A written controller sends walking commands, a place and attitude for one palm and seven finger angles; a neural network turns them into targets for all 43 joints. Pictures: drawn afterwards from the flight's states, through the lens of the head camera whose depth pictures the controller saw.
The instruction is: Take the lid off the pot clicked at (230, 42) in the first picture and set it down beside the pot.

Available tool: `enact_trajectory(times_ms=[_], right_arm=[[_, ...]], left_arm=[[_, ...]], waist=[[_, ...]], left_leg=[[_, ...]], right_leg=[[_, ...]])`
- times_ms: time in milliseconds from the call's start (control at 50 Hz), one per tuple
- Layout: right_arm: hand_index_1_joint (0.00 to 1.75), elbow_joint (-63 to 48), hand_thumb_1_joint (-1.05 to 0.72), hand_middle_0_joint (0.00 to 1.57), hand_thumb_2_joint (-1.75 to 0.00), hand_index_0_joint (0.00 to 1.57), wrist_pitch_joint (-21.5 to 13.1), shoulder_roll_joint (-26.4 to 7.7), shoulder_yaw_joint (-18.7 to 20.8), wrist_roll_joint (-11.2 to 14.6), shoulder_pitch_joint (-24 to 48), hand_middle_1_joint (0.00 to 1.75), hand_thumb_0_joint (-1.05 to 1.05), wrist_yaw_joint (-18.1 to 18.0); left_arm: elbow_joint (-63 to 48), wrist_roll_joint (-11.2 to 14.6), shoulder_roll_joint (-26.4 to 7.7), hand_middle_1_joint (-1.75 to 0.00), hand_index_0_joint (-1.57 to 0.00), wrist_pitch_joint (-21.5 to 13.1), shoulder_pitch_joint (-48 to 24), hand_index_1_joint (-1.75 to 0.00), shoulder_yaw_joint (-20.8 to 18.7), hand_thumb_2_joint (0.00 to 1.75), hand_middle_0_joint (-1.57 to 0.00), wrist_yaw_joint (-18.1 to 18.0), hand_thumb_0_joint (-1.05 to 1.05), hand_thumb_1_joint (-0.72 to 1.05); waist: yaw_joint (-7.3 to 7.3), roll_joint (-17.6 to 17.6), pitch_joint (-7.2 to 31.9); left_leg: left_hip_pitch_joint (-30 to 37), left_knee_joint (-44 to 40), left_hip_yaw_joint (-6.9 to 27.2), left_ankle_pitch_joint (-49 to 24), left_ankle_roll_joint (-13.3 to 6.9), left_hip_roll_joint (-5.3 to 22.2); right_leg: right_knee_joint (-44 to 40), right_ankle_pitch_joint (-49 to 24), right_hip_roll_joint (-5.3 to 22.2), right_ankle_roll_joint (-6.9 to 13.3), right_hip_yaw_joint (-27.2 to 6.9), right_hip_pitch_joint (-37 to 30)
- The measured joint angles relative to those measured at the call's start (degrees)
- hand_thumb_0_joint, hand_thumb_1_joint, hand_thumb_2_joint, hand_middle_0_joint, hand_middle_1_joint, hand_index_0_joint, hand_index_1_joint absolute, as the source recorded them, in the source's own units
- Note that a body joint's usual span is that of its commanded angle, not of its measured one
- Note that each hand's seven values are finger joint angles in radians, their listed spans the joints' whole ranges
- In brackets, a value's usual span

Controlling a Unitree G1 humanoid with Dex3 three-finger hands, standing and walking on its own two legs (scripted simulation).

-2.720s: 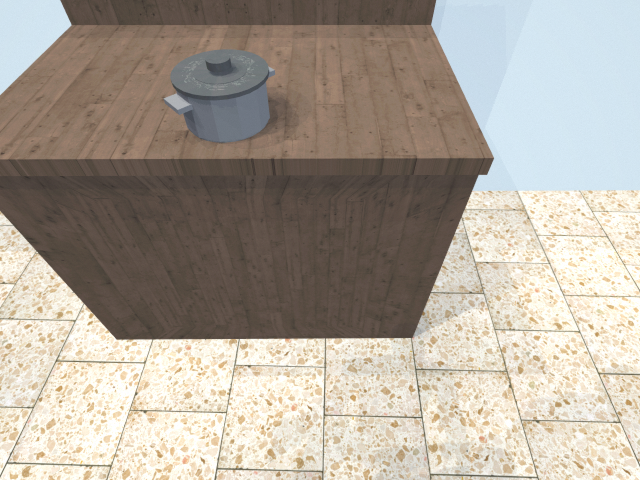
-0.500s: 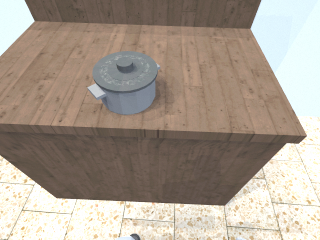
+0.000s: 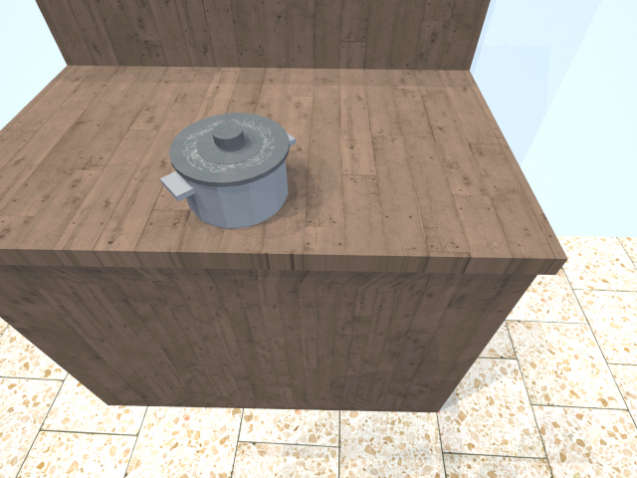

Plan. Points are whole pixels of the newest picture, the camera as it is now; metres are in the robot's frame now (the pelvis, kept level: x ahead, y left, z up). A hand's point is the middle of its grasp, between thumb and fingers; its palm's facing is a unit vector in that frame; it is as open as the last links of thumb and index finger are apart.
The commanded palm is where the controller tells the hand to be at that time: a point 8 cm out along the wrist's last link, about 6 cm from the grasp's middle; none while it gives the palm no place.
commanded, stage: look again from close up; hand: left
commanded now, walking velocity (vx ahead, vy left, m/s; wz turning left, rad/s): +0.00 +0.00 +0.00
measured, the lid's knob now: (228, 135) +0.55 +0.16 +0.15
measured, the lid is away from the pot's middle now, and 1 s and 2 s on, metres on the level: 0.00 0.00 0.00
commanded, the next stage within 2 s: shuffle to correct the standing spot in 1.08 s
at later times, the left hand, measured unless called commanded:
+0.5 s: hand out of the picture +0.06 +0.24 -0.17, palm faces +0.01 -0.97 -0.26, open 7.4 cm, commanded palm none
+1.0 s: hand out of the picture +0.00 +0.24 -0.18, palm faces -0.01 -0.98 -0.22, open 7.4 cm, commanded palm none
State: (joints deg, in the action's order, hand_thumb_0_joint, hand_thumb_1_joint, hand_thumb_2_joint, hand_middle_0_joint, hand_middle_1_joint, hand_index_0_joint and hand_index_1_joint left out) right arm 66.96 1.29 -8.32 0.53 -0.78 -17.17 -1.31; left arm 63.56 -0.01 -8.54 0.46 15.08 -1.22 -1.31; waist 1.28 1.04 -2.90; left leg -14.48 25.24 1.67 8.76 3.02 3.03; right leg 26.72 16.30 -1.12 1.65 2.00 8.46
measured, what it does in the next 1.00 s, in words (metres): shifts its weight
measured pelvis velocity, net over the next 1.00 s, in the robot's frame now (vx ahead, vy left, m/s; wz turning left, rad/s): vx -0.01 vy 0.05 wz -0.03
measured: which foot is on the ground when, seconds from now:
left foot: down 0.00-1.00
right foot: down 0.00-1.00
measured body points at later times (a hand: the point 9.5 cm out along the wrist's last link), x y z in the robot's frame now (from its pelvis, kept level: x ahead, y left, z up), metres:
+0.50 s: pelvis +0.01 +0.05 -0.01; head +0.02 +0.04 +0.44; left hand +0.06 +0.29 -0.15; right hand +0.07 -0.18 -0.16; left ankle +0.05 +0.15 -0.74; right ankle -0.02 -0.10 -0.74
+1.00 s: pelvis -0.01 +0.05 +0.00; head +0.02 +0.06 +0.44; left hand +0.00 +0.29 -0.16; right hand +0.03 -0.18 -0.16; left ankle +0.05 +0.15 -0.74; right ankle -0.02 -0.10 -0.74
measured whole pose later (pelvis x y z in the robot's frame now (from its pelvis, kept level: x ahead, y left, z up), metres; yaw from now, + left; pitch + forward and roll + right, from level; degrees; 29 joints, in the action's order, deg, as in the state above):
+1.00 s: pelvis -0.01 +0.05 +0.00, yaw -1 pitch -1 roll -1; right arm 59.1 0.6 -10.6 1.3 -0.4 -11.7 -0.5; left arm 59.2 -0.8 -10.7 0.1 16.8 -0.2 -1.7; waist -0.3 0.2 -5.0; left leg -17.8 29.6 -1.7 10.6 -1.6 -0.3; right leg 29.3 16.4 2.6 -2.9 -1.1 11.5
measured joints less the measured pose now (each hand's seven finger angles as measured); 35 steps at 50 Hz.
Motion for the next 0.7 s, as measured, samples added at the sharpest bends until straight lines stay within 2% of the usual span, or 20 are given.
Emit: enact_trajectory(times_ms=[100,180,260,320,480,700], right_arm=[[0.30,-0.9,-0.91,0.20,-0.90,0.20,-0.5,0.4,-0.2,-0.3,0.0,0.30,0.01,0.0],[0.30,-4.8,-0.91,0.20,-0.90,0.20,-0.7,-0.4,0.5,-0.2,0.1,0.30,0.01,0.4],[0.30,-7.3,-0.92,0.20,-0.90,0.20,-0.5,-1.4,1.2,-0.3,1.3,0.30,0.01,0.2],[0.30,-8.4,-0.92,0.20,-0.90,0.20,-0.9,-2.0,1.4,-0.2,2.2,0.30,0.01,0.2],[0.30,-10.1,-0.92,0.20,-0.90,0.20,-1.3,-2.1,1.1,-0.1,5.2,0.30,0.01,0.4],[0.30,-10.5,-0.91,0.20,-0.90,0.20,-1.0,-1.9,0.8,0.1,7.2,0.30,0.01,0.9]], left_arm=[[0.1,-0.1,0.0,-0.30,-0.20,-0.5,0.7,-0.30,0.6,0.90,-0.20,-0.3,0.01,0.91],[-2.2,-0.3,0.0,-0.30,-0.20,-1.5,1.9,-0.30,1.4,0.90,-0.20,-0.7,0.01,0.91],[-3.4,-0.5,-0.1,-0.30,-0.20,-1.0,2.0,-0.30,1.1,0.90,-0.20,-1.0,0.01,0.91],[-4.3,-0.6,-0.5,-0.30,-0.20,-0.7,1.2,-0.30,0.7,0.90,-0.20,-1.1,0.01,0.91],[-7.0,-0.8,-2.2,-0.30,-0.20,-0.5,-1.0,-0.30,0.2,0.90,-0.20,-1.2,0.01,0.91],[-7.2,-0.9,-3.1,-0.30,-0.20,-0.3,-0.5,-0.30,0.4,0.90,-0.19,-0.7,0.01,0.91]], waist=[[0.04,0.0,-0.1],[-0.17,1.5,-0.3],[0.09,2.2,0.0],[-0.25,1.9,-0.1],[-1.19,0.6,-0.4],[-1.52,-0.3,-0.9]], left_leg=[[0.0,0.5,-0.1,0.4,-0.3,-0.3],[-2.5,4.9,-0.2,2.7,-0.8,-0.1],[-3.8,8.0,-0.7,4.6,-1.6,-0.7],[-4.0,9.0,-1.4,5.4,-2.5,-1.5],[-4.2,9.0,-2.8,5.5,-4.1,-2.8],[-3.8,6.9,-3.4,3.8,-4.7,-3.3]], right_leg=[[0.2,0.3,0.3,-0.3,-0.1,-0.2],[2.4,1.3,0.2,-0.7,-0.2,1.3],[4.5,2.7,0.9,-1.6,-0.8,2.3],[5.7,3.4,1.7,-2.5,-1.4,2.7],[6.0,3.4,3.2,-3.9,-2.6,3.2],[4.3,1.7,3.7,-4.6,-3.2,3.2]])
